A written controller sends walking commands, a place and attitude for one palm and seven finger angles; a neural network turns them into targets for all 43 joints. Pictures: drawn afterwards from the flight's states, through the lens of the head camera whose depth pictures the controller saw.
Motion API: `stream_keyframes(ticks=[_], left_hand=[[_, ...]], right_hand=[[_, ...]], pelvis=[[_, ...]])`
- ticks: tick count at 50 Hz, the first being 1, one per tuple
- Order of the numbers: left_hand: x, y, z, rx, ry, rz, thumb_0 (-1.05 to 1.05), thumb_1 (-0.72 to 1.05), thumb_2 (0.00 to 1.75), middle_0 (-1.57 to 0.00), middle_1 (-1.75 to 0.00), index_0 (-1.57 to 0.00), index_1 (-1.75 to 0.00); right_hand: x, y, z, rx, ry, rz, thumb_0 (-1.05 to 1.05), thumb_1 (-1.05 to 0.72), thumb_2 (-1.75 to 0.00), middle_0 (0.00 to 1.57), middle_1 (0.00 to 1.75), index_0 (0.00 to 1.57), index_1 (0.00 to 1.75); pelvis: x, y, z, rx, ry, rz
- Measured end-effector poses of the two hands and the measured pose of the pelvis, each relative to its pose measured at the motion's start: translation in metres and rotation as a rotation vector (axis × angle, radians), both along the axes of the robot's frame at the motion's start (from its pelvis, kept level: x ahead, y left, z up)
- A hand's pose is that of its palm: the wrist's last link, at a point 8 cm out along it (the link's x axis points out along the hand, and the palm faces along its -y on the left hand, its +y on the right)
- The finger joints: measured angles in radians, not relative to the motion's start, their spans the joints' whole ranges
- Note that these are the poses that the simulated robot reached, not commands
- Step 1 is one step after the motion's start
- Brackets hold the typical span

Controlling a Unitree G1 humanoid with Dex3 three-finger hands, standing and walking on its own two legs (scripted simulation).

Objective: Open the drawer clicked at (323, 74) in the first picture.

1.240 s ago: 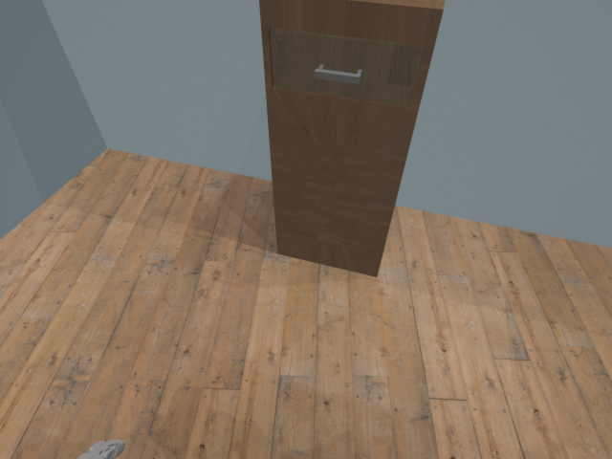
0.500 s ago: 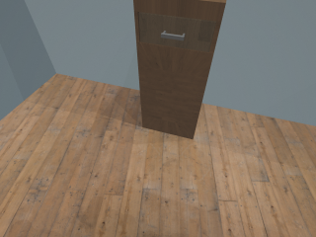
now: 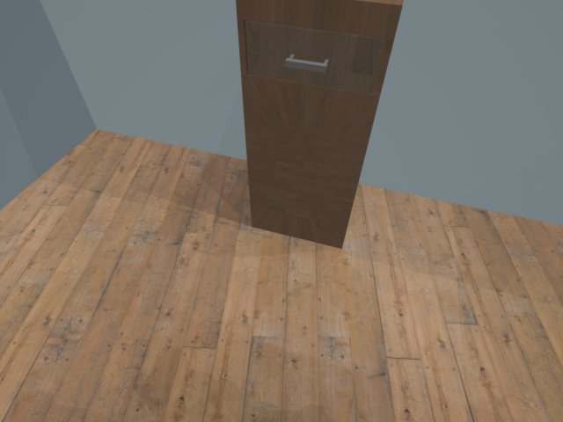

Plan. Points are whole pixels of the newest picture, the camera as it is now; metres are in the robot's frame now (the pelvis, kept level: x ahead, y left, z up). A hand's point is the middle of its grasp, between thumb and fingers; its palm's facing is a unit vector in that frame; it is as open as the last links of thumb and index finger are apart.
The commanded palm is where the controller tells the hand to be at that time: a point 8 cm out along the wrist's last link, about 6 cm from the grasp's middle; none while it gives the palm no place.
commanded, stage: look at it before walking up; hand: left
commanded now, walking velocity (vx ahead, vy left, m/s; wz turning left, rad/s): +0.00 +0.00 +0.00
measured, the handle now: (307, 62) +1.01 -0.02 +0.06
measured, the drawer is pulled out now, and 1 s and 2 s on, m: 0.00 0.00 0.00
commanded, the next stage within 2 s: turn to face it in 0.20 s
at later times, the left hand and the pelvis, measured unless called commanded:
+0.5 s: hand out of the picture +0.08 +0.24 -0.16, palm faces -0.04 -0.94 -0.33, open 7.3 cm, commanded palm none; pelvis +0.01 +0.00 +0.00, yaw -2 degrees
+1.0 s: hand out of the picture +0.07 +0.19 -0.19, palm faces -0.13 -0.97 -0.20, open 7.3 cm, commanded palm none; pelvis -0.02 +0.01 -0.02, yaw -9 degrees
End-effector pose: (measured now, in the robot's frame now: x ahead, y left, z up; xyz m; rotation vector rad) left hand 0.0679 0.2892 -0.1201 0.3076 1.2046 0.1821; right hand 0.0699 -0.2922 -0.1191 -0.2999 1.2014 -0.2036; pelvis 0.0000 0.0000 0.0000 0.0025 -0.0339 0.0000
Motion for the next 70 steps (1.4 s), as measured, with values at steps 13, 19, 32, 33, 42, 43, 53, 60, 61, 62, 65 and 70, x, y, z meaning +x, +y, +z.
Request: stream_keyframes(ticks=[13, 19, 32, 33, 42, 43, 53, 60, 61, 62, 65, 70], left_hand=[[0.001, 0.003, 0.001, 0.008, 0.014, 0.007, 0.0, 0.91, 0.9, -0.2, -0.3, -0.2, -0.3], [0.003, 0.003, 0.002, 0.008, 0.014, 0.007, 0.0, 0.91, 0.9, -0.2, -0.3, -0.2, -0.3], [0.0, -0.028, -0.015, -0.043, 0.072, -0.037, 0.0, 0.91, 0.9, -0.2, -0.3, -0.2, -0.3], [-0.001, -0.033, -0.017, -0.051, 0.075, -0.043, 0.0, 0.91, 0.9, -0.2, -0.3, -0.2, -0.3], [-0.006, -0.061, -0.027, -0.098, 0.082, -0.081, 0.0, 0.91, 0.9, -0.2, -0.3, -0.2, -0.3], [-0.006, -0.062, -0.028, -0.103, 0.08, -0.08, 0.0, 0.91, 0.9, -0.2, -0.3, -0.2, -0.3], [0.004, -0.044, -0.036, -0.129, 0.077, -0.107, 0.0, 0.91, 0.9, -0.2, -0.3, -0.2, -0.3], [0.015, -0.05, -0.022, -0.119, 0.075, -0.167, 0.0, 0.91, 0.9, -0.2, -0.3, -0.2, -0.3], [0.017, -0.053, -0.021, -0.117, 0.075, -0.176, 0.0, 0.91, 0.9, -0.2, -0.3, -0.2, -0.3], [0.019, -0.058, -0.021, -0.115, 0.072, -0.183, 0.0, 0.91, 0.9, -0.2, -0.3, -0.19, -0.3], [0.021, -0.071, -0.027, -0.108, 0.052, -0.188, 0.0, 0.91, 0.9, -0.2, -0.3, -0.2, -0.3], [-0.003, -0.083, -0.027, -0.131, 0.085, -0.112, 0.0, 0.91, 0.9, -0.2, -0.3, -0.2, -0.3]], right_hand=[[0.009, 0.001, 0.0, 0.0, 0.001, 0.004, 0.0, -0.9, -0.9, 0.2, 0.3, 0.2, 0.3], [0.011, 0.001, 0.0, 0.0, 0.0, 0.006, 0.0, -0.9, -0.9, 0.2, 0.3, 0.2, 0.3], [-0.02, 0.022, -0.018, 0.061, 0.005, -0.093, 0.0, -0.9, -0.9, 0.2, 0.3, 0.2, 0.3], [-0.025, 0.025, -0.021, 0.071, 0.013, -0.104, 0.0, -0.9, -0.9, 0.2, 0.3, 0.2, 0.3], [-0.077, 0.038, -0.039, 0.121, 0.09, -0.204, 0.0, -0.9, -0.9, 0.2, 0.3, 0.2, 0.3], [-0.082, 0.039, -0.039, 0.118, 0.1, -0.212, 0.0, -0.9, -0.9, 0.2, 0.3, 0.2, 0.3], [-0.122, 0.065, -0.022, 0.075, 0.095, -0.298, 0.0, -0.9, -0.9, 0.2, 0.3, 0.2, 0.3], [-0.137, 0.074, -0.024, 0.125, 0.088, -0.347, 0.0, -0.9, -0.9, 0.2, 0.3, 0.2, 0.3], [-0.14, 0.074, -0.027, 0.135, 0.091, -0.356, 0.0, -0.9, -0.9, 0.2, 0.3, 0.2, 0.3], [-0.143, 0.073, -0.03, 0.145, 0.098, -0.365, 0.0, -0.9, -0.9, 0.2, 0.3, 0.2, 0.3], [-0.153, 0.07, -0.043, 0.175, 0.137, -0.383, 0.0, -0.9, -0.9, 0.2, 0.3, 0.2, 0.3], [-0.136, 0.06, -0.039, 0.19, 0.192, -0.353, 0.0, -0.9, -0.9, 0.2, 0.3, 0.2, 0.3]], pelvis=[[0.006, 0.0, 0.001, 0.0, -0.001, 0.0], [0.008, 0.0, 0.001, 0.001, 0.0, -0.005], [0.002, -0.002, -0.007, 0.009, 0.008, -0.082], [0.001, -0.003, -0.008, 0.01, 0.009, -0.088], [-0.009, -0.005, -0.015, 0.005, 0.021, -0.116], [-0.01, -0.003, -0.016, 0.002, 0.023, -0.117], [-0.018, 0.017, -0.012, -0.001, 0.026, -0.183], [-0.011, 0.011, -0.005, -0.011, 0.034, -0.235], [-0.01, 0.009, -0.006, -0.009, 0.035, -0.24], [-0.008, 0.005, -0.007, -0.008, 0.035, -0.243], [-0.003, -0.006, -0.016, -0.001, 0.032, -0.246], [0.018, -0.014, -0.01, -0.012, 0.022, -0.233]])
